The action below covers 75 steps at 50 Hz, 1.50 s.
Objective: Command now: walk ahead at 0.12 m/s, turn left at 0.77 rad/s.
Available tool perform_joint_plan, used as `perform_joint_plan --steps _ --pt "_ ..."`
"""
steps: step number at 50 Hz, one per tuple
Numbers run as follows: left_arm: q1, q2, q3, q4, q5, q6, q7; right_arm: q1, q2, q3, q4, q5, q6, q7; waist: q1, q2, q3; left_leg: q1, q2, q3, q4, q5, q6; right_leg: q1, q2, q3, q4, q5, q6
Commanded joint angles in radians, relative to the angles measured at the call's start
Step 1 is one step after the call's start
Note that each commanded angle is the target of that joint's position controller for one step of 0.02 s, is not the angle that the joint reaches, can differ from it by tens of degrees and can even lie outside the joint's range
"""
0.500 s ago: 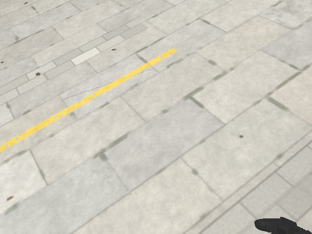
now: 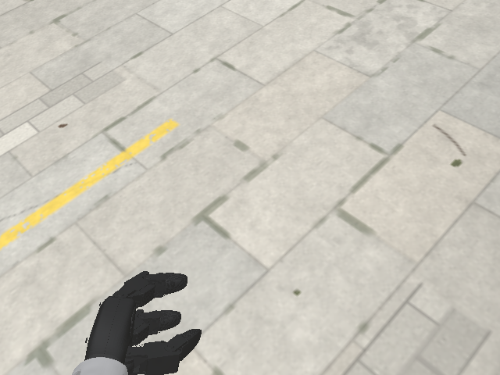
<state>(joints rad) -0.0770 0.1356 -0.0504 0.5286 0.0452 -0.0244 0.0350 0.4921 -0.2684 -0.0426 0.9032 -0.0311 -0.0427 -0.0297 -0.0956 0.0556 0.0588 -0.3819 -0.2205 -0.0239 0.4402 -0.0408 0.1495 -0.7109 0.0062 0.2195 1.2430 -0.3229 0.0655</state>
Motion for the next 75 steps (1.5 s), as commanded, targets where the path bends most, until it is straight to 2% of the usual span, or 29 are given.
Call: perform_joint_plan --steps 1,6,7,8,9,11,13,23,29,31,32,33,35,38,46,49,50,51,52,53,55,59,62,65,67,68,69,71,75 --pt "0.188 0.088 0.012 -0.013 -0.025 0.037 0.020 -0.122 -0.170 -0.053 -0.148 0.011 -0.006 0.003 0.114 -0.040 -0.191 -0.079 0.213 -0.343 -0.103 0.257 0.104 0.318 0.061 -0.135 -0.318 0.087 -0.005" --pt "0.236 0.151 0.037 -0.014 -0.035 0.008 0.020 -0.165 -0.125 -0.087 -0.220 0.019 0.069 0.024 0.091 0.115 -0.132 -0.080 0.157 -0.444 -0.033 -0.404 -0.038 0.490 0.070 -0.126 -0.812 0.023 -0.050" --pt "0.279 0.220 0.056 -0.021 -0.024 -0.005 0.026 -0.131 -0.069 -0.079 -0.245 0.032 0.069 0.018 0.086 -0.020 -0.175 -0.161 0.110 -0.365 0.147 -0.610 -0.090 0.605 -0.158 0.068 -0.937 -0.122 -0.110" --pt "0.215 0.306 0.074 -0.050 -0.013 -0.002 0.029 -0.159 -0.015 -0.068 -0.292 0.037 0.062 0.014 0.079 -0.296 -0.145 -0.366 -0.027 -0.087 0.459 -0.668 -0.139 0.619 -0.421 0.390 -1.054 -0.210 -0.225" --pt "0.192 0.242 0.069 -0.049 -0.008 0.000 0.033 -0.164 -0.104 -0.079 -0.282 -0.015 0.050 0.021 0.065 -0.257 -0.139 -0.380 0.072 -0.070 0.634 -0.576 -0.173 0.570 -0.398 0.411 -1.059 -0.025 -0.284" --pt "0.146 0.160 0.054 -0.038 -0.016 -0.006 0.034 -0.169 -0.131 -0.092 -0.264 -0.012 0.057 0.039 0.019 -0.141 -0.135 -0.303 0.133 -0.059 0.781 -0.430 -0.198 0.515 -0.288 0.153 -0.976 0.237 -0.260" --pt "0.141 0.157 0.055 -0.039 -0.017 -0.013 0.028 -0.160 -0.123 -0.087 -0.255 -0.010 0.084 0.053 0.015 -0.133 -0.163 -0.287 0.143 -0.018 0.923 -0.358 -0.221 0.522 -0.213 -0.010 -0.931 0.402 -0.247" --pt "0.340 0.275 0.121 0.003 -0.005 -0.014 0.017 -0.382 -0.113 -0.056 -0.364 0.014 0.131 0.084 0.129 -0.233 -0.130 -0.253 0.254 0.018 0.657 -0.338 -0.224 0.581 -0.310 -0.155 -0.943 0.172 -0.279" --pt "0.340 0.325 0.149 0.038 0.002 0.003 0.002 -0.351 -0.106 -0.053 -0.385 0.036 0.112 0.096 0.110 -0.269 -0.141 0.097 0.220 0.133 0.215 -0.392 -0.133 0.448 -0.337 -0.324 -0.809 0.130 -0.178" --pt "0.407 0.283 0.148 0.069 -0.006 0.021 -0.007 -0.198 -0.162 -0.075 -0.322 0.026 0.087 0.078 0.052 -0.029 -0.123 0.331 0.252 -0.044 -0.055 -0.268 -0.092 0.229 -0.264 -0.452 -0.502 0.007 -0.047" --pt "0.386 0.170 0.116 -0.003 -0.004 0.034 -0.013 -0.199 -0.309 -0.100 -0.375 0.033 0.079 0.060 0.074 0.297 -0.079 0.359 0.578 -0.564 -0.116 -0.178 0.006 -0.119 -0.115 -0.475 -0.235 -0.385 0.047" --pt "0.206 0.245 0.123 -0.065 -0.004 0.041 0.002 -0.170 -0.334 -0.125 -0.395 0.020 0.077 0.028 -0.025 0.210 -0.080 0.248 0.594 -0.625 -0.139 0.001 0.127 -0.136 -0.081 -0.242 -0.159 -0.349 0.044" --pt "0.219 0.248 0.123 -0.039 -0.028 0.031 -0.003 -0.290 -0.247 -0.097 -0.389 0.010 0.090 0.006 0.068 0.182 -0.017 0.154 0.450 -0.404 -0.126 -0.136 0.081 -0.075 -0.087 -0.190 -0.143 -0.109 0.017" --pt "0.277 0.258 0.129 0.022 -0.002 0.028 -0.012 -0.379 -0.177 -0.076 -0.417 0.023 0.087 0.013 0.104 0.116 -0.106 0.115 0.342 -0.300 -0.054 0.059 0.052 0.046 -0.051 -0.216 -0.102 0.030 0.005" --pt "0.223 0.212 0.085 -0.008 -0.036 0.017 -0.006 -0.297 -0.217 -0.098 -0.400 0.004 0.085 0.026 0.065 0.121 -0.143 0.162 0.328 -0.501 0.011 0.224 0.060 0.218 0.050 -0.160 -0.454 -0.073 -0.053" --pt "0.335 0.228 0.091 0.015 -0.046 0.012 0.011 -0.364 -0.187 -0.094 -0.401 0.024 0.083 0.030 0.138 0.107 -0.151 0.085 0.243 -0.500 0.091 0.134 -0.055 0.500 0.051 -0.169 -0.819 0.092 -0.052" --pt "0.350 0.294 0.107 0.015 -0.029 0.005 0.021 -0.317 -0.123 -0.076 -0.402 0.039 0.078 0.027 0.118 -0.041 -0.183 -0.038 0.172 -0.414 0.221 -0.162 -0.112 0.661 -0.131 -0.028 -0.927 0.063 -0.089" --pt "0.269 0.406 0.124 -0.023 -0.016 0.014 0.019 -0.245 -0.038 -0.057 -0.427 0.031 0.076 0.027 0.064 -0.343 -0.172 -0.246 -0.002 -0.167 0.449 -0.611 -0.160 0.720 -0.423 0.285 -1.003 0.107 -0.184" --pt "0.277 0.355 0.119 -0.031 -0.012 0.021 0.011 -0.268 -0.170 -0.086 -0.399 -0.021 0.078 0.030 0.096 -0.293 -0.160 -0.252 0.077 -0.124 0.611 -0.592 -0.165 0.596 -0.435 0.300 -0.984 0.171 -0.256" --pt "0.261 0.273 0.097 -0.030 -0.011 0.020 0.006 -0.300 -0.190 -0.097 -0.383 -0.021 0.079 0.041 0.088 -0.219 -0.131 -0.233 0.107 -0.115 0.699 -0.507 -0.166 0.547 -0.377 0.204 -0.967 0.175 -0.268" --pt "0.184 0.216 0.082 -0.034 -0.019 0.013 0.006 -0.292 -0.154 -0.085 -0.339 0.000 0.091 0.057 0.074 -0.206 -0.107 -0.179 0.116 -0.095 0.755 -0.373 -0.193 0.507 -0.228 0.017 -0.955 0.186 -0.225" --pt "0.207 0.170 0.066 0.005 -0.031 -0.015 0.005 -0.295 -0.055 -0.029 -0.301 0.017 0.113 0.056 0.072 -0.196 -0.148 -0.055 0.125 -0.076 0.535 -0.363 -0.218 0.534 -0.175 -0.057 -0.925 0.349 -0.227" --pt "0.290 0.275 0.115 0.042 -0.031 -0.002 -0.017 -0.357 -0.055 -0.012 -0.302 0.018 0.117 0.034 0.126 -0.303 -0.086 0.005 0.117 0.041 0.236 -0.481 -0.197 0.569 -0.136 0.005 -0.873 0.392 -0.245" --pt "0.329 0.321 0.144 0.062 -0.035 0.017 -0.040 -0.298 -0.058 -0.011 -0.307 0.025 0.091 0.009 0.092 -0.278 -0.098 0.111 0.117 0.033 0.010 -0.298 -0.150 0.528 -0.151 0.093 -0.814 0.540 -0.248" --pt "0.305 0.272 0.138 0.052 -0.057 0.018 -0.037 -0.233 -0.111 -0.016 -0.305 0.004 0.054 -0.006 0.052 -0.155 -0.163 0.376 0.250 -0.075 -0.112 -0.172 -0.096 0.329 -0.120 0.087 -0.738 0.398 -0.173" --pt "0.263 0.177 0.114 0.002 -0.074 0.012 -0.041 -0.241 -0.211 -0.037 -0.317 -0.014 0.048 -0.016 0.043 0.109 -0.156 0.470 0.498 -0.304 -0.159 -0.085 0.000 0.101 0.008 -0.076 -0.536 0.093 -0.105" --pt "0.250 0.226 0.125 -0.004 -0.045 0.016 -0.027 -0.274 -0.214 -0.047 -0.327 -0.004 0.051 -0.016 0.030 0.246 -0.130 0.319 0.657 -0.380 -0.157 0.170 0.124 0.084 0.077 -0.212 -0.320 -0.301 -0.087" --pt "0.287 0.270 0.154 0.051 -0.033 0.037 -0.024 -0.341 -0.071 -0.001 -0.353 0.004 0.041 -0.016 0.089 0.048 -0.089 0.259 0.551 -0.196 -0.129 0.259 0.102 0.115 0.026 -0.176 -0.093 -0.214 -0.070" --pt "0.314 0.243 0.151 0.071 -0.035 0.073 -0.051 -0.356 -0.063 0.005 -0.366 0.002 0.030 -0.022 0.100 0.087 -0.101 0.323 0.457 -0.012 -0.112 0.288 0.053 0.085 -0.002 -0.215 -0.060 -0.073 -0.010"
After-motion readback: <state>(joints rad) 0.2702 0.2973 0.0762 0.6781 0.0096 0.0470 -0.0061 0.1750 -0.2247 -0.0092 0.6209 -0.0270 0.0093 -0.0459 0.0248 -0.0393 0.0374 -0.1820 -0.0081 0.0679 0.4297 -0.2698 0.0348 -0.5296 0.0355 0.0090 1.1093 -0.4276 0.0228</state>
